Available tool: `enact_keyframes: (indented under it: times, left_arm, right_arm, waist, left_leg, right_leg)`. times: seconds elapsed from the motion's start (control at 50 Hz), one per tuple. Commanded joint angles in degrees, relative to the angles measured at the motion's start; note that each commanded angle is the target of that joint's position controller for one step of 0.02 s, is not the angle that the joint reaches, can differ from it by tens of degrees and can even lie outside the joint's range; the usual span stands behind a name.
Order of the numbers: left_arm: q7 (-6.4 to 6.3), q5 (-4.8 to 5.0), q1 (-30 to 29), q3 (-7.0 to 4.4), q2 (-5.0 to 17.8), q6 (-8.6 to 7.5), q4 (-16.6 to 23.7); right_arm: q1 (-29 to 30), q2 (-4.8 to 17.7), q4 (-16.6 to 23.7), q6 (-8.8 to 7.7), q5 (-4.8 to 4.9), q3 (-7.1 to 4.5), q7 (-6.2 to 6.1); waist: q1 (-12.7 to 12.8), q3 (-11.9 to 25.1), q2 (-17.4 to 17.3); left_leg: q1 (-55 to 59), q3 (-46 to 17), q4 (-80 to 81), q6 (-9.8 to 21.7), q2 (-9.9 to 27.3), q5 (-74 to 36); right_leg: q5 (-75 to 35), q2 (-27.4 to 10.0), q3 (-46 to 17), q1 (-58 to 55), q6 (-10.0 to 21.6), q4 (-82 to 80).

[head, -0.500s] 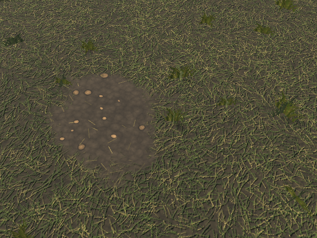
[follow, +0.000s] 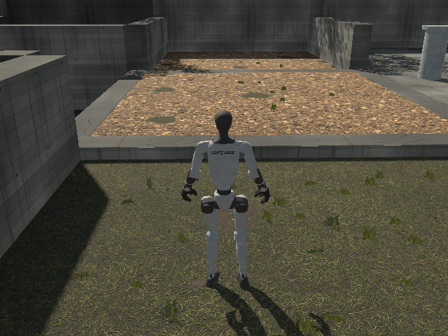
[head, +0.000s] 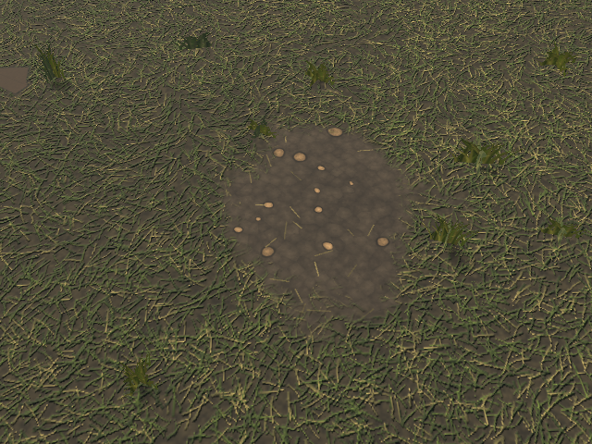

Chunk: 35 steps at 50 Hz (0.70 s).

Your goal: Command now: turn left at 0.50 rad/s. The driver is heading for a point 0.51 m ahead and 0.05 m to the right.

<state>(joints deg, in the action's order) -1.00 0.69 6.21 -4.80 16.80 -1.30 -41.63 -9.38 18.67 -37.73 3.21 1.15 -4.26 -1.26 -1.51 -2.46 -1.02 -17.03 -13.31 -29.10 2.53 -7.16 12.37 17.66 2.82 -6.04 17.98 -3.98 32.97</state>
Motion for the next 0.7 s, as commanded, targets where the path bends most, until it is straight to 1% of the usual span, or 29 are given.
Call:
enact_keyframes:
  times: [0.02, 0.04, 0.06, 0.08, 0.1, 0.12, 0.14, 0.16, 0.2, 0.26, 0.28, 0.3, 0.32, 0.34, 0.36, 0.38, 0.4, 0.42, 0.44, 0.46, 0.48, 0.5, 0.52, 0.54, 0.56, 0.6, 0.66, 0.7]
  left_arm:
    - [0.52, -0.44, 3.8, -2.07, 7.0, -1.48, 2.4]
    - [0.27, -1.48, 3.1, -2.45, 10.3, -1.15, 3.4]
    - [0.37, -3.29, 2.3, -2.71, 12.8, -0.74, 3.3]
    - [0.29, -2.76, 2.0, -2.10, 10.0, -0.97, 3.9]
    - [0.03, -1.84, 0.9, -1.31, 7.7, -1.01, 4.1]
    - [-0.14, -0.88, 0.6, -0.95, 6.9, -0.96, 3.7]
    - [-0.32, -0.06, 1.5, -0.64, 6.6, -1.06, 3.0]
    - [-0.47, -0.10, 3.0, -0.37, 6.6, -1.06, 2.2]
    - [-0.67, -0.36, 5.8, -0.53, 7.5, -1.05, 1.4]
    - [-0.58, -0.05, 7.5, -0.84, 9.3, -1.25, 0.9]
    - [-0.37, 0.08, 8.0, -0.97, 9.9, -1.30, 0.8]
    - [-0.09, 0.26, 8.8, -1.09, 10.6, -1.32, 0.5]
    - [0.21, 0.54, 9.3, -1.15, 11.0, -1.29, 0.3]
    - [0.47, 0.93, 9.0, -1.07, 11.1, -1.17, 0.2]
    - [0.68, 1.18, 8.7, -0.82, 10.7, -1.06, 0.1]
    - [0.86, 0.97, 9.0, -0.25, 9.2, -1.15, -0.1]
    - [1.14, 0.37, 8.3, 0.81, 6.2, -1.55, 0.0]
    - [1.74, -0.93, 6.0, 2.50, 1.1, -2.21, 1.5]
    - [1.24, 0.40, 4.8, 1.95, 2.6, -3.49, 5.0]
    - [1.01, 1.40, 4.0, 0.51, 7.8, -4.09, 4.6]
    - [1.43, 1.77, 4.4, 0.12, 8.7, -4.35, 4.1]
    - [1.64, 1.32, 5.0, 0.21, 7.7, -4.47, 3.0]
    - [1.91, 0.56, 4.3, 0.23, 7.2, -4.58, 3.0]
    - [2.29, 0.16, 3.8, 0.39, 6.3, -4.57, 3.0]
    - [2.60, 0.00, 3.5, 0.69, 5.2, -4.53, 3.0]
    - [2.84, -0.28, 1.7, 1.14, 4.0, -4.31, 3.7]
    - [3.19, -0.08, -4.0, 2.24, 1.9, -4.33, 5.6]
    - [3.73, 0.24, -7.7, 2.58, 1.8, -4.49, 6.8]
  right_arm:
    - [2.2, 7.4, 4.6, -0.24, 0.55, -1.92, -0.52]
    - [-1.3, 4.4, 4.3, -0.42, -0.49, -1.03, -0.38]
    - [-1.2, 5.9, 5.5, -0.92, -0.10, -1.54, -0.42]
    - [-2.8, 9.7, 4.4, -1.41, -1.20, -2.59, -0.46]
    - [-2.6, 10.5, 3.4, -1.44, -0.79, -3.04, -0.26]
    - [-2.5, 8.6, 2.5, -1.22, -0.96, -2.64, -0.19]
    - [-2.0, 7.2, 2.4, -1.22, -1.24, -2.14, -0.06]
    - [-1.5, 5.5, 2.2, -1.59, -0.97, -1.53, 0.34]
    - [1.3, 4.4, 2.8, -2.77, -0.55, -0.89, 0.93]
    - [4.6, 2.1, 3.5, -4.49, -0.61, 0.31, 1.38]
    - [4.7, 1.8, 3.5, -4.98, -0.47, 0.54, 1.57]
    - [4.4, 2.2, 3.4, -5.39, -0.30, 0.50, 1.74]
    - [3.4, 2.8, 3.0, -5.74, -0.05, 0.34, 1.88]
    - [1.6, 3.1, 2.3, -6.05, 0.17, 0.20, 1.97]
    - [-1.1, 3.1, 1.1, -6.25, 0.21, 0.07, 1.97]
    - [-4.4, 3.7, -0.2, -6.24, 0.33, -0.28, 1.72]
    - [-9.4, 4.6, -1.3, -6.23, 0.58, -0.67, 1.21]
    - [-16.7, 7.9, -2.2, -6.19, -0.02, -1.31, 0.56]
    - [-18.9, 14.8, -2.8, -6.34, -0.87, -3.13, 1.27]
    - [-16.8, 10.2, -2.5, -7.11, -0.92, -1.94, 1.75]
    - [-14.4, 7.0, -2.1, -7.70, -1.03, -0.81, 1.92]
    - [-12.6, 5.7, -1.6, -8.02, -1.28, -0.37, 2.07]
    - [-11.2, 5.0, -1.7, -7.91, -1.09, -0.10, 2.14]
    - [-10.6, 4.6, -1.5, -7.81, -1.22, 0.16, 2.02]
    - [-10.7, 4.7, -1.5, -7.78, -1.28, 0.13, 1.93]
    - [-11.3, 4.9, -2.0, -7.66, -0.98, 0.05, 1.64]
    - [-13.0, 5.9, -3.3, -7.44, -0.80, -0.16, 1.10]
    - [-15.2, 6.8, -4.5, -7.45, -0.51, -0.39, 0.89]
  waist:
    - [2.5, 8.4, -6.0]
    - [0.0, 9.8, 4.6]
    - [-1.1, 5.8, 16.3]
    - [0.0, 6.6, 12.3]
    - [-0.1, 5.5, 9.4]
    - [0.0, 4.1, 8.5]
    - [1.0, 2.7, 9.9]
    - [1.9, 1.8, 10.2]
    - [3.7, 1.0, 10.3]
    - [5.3, 0.8, 10.9]
    - [5.4, 0.6, 11.2]
    - [5.4, 0.4, 11.3]
    - [4.9, 0.3, 11.1]
    - [3.6, 0.3, 10.3]
    - [2.0, 0.5, 9.4]
    - [0.3, 1.6, 8.2]
    - [-2.3, 3.9, 6.9]
    - [-5.1, 7.7, -3.4]
    - [-4.8, 6.3, -15.1]
    - [-4.5, 1.8, -9.3]
    - [-3.1, -1.4, -8.6]
    - [-2.2, -1.7, -7.2]
    - [-1.6, -2.9, -5.8]
    - [-1.1, -3.0, -5.3]
    - [-0.9, -2.6, -5.2]
    - [-1.1, -2.0, -4.2]
    - [-2.5, -2.8, -4.1]
    - [-3.5, -3.8, -3.9]
  left_leg:
    - [5.0, -14.7, 1.2, 5.0, 11.4, -10.9]
    - [-0.6, -7.6, -8.5, 1.6, 5.8, 5.4]
    - [-11.1, 1.8, -18.4, -1.7, -2.3, 24.6]
    - [-12.8, 2.0, -29.8, -4.0, 1.6, 24.7]
    - [-14.2, 2.3, -32.9, -4.5, 3.0, 19.6]
    - [-15.9, 3.2, -33.0, -5.3, 3.7, 15.6]
    - [-18.8, 3.6, -33.2, -6.0, 4.0, 12.6]
    - [-19.4, 4.9, -32.1, -6.3, 4.3, 10.8]
    - [-19.1, 9.2, -26.4, -6.3, 5.6, 9.0]
    - [-12.5, 12.8, -14.7, -5.7, 7.3, 8.5]
    - [-9.3, 13.5, -10.9, -5.1, 7.1, 9.0]
    - [-6.3, 14.3, -8.0, -4.6, 6.7, 9.3]
    - [-3.3, 14.9, -5.0, -3.8, 6.3, 8.2]
    - [0.7, 15.5, -0.7, -2.9, 6.0, 4.4]
    - [6.0, 16.1, 3.8, -2.0, 5.5, 0.4]
    - [12.4, 15.9, 5.8, -1.2, 5.3, -0.5]
    - [20.8, 12.2, 6.3, -0.1, 8.1, 0.3]
    - [29.5, -2.6, 10.3, 3.1, 19.4, 5.2]
    - [29.0, -23.1, 16.8, 11.8, 29.7, 19.0]
    - [25.5, -24.4, 18.5, 13.9, 29.6, 25.4]
    - [23.9, -19.3, 19.0, 12.4, 26.6, 24.8]
    - [22.6, -14.5, 19.7, 11.0, 24.0, 19.7]
    - [21.4, -11.0, 20.2, 10.4, 22.8, 12.7]
    - [19.6, -7.2, 20.9, 9.6, 21.2, 6.0]
    - [18.5, -4.3, 21.5, 9.5, 20.1, 0.0]
    - [17.3, 0.6, 21.9, 9.6, 18.7, -8.8]
    - [13.2, 6.0, 22.5, 8.6, 16.7, -12.8]
    - [12.0, 6.9, 23.2, 8.5, 17.4, -11.5]
  right_leg:
    - [-12.5, -3.7, -0.6, -8.3, 2.7, -13.6]
    - [-20.1, -14.5, -11.1, -13.8, 7.0, -15.2]
    - [-29.3, -22.7, -22.5, -12.0, 17.0, -16.1]
    - [-20.4, -25.5, -24.5, -10.5, 21.0, -17.2]
    - [-7.7, -21.8, -20.4, -10.1, 18.9, -18.0]
    - [4.9, -17.8, -17.1, -10.6, 15.9, -19.2]
    - [10.0, -16.5, -16.8, -12.3, 15.0, -20.3]
    - [10.7, -15.6, -15.5, -12.7, 14.8, -21.3]
    - [9.9, -14.5, -13.1, -13.8, 14.6, -22.6]
    - [5.6, -14.1, -10.0, -11.5, 14.8, -22.9]
    - [4.7, -14.2, -9.2, -9.8, 15.0, -22.9]
    - [4.4, -14.5, -8.9, -8.3, 15.4, -22.8]
    - [4.6, -14.9, -9.0, -6.7, 15.8, -22.6]
    - [5.0, -15.0, -8.8, -4.8, 15.7, -21.8]
    - [5.1, -14.6, -8.2, -2.3, 15.1, -20.3]
    - [4.7, -13.7, -7.4, 0.8, 13.9, -17.8]
    - [4.4, -11.7, -4.9, 5.5, 11.4, -12.4]
    - [7.2, -6.2, 1.9, 13.4, 7.2, 6.0]
    - [14.3, -2.0, 5.8, 26.4, 5.5, 19.1]
    - [13.9, -5.6, 2.3, 30.5, 5.8, 27.8]
    - [7.9, -7.4, 1.7, 32.6, 6.7, 29.8]
    - [3.6, -8.5, 2.2, 32.1, 6.9, 30.0]
    - [0.3, -9.3, 2.4, 32.3, 6.5, 28.5]
    - [-2.9, -10.1, 2.7, 30.6, 6.1, 26.9]
    - [-5.9, -9.8, 3.7, 29.6, 5.3, 25.6]
    - [-10.4, -9.3, 5.1, 28.2, 3.4, 20.4]
    - [-18.5, -7.4, 6.6, 22.1, 2.3, 8.3]
    - [-22.2, -6.0, 7.5, 18.5, 2.6, 2.7]
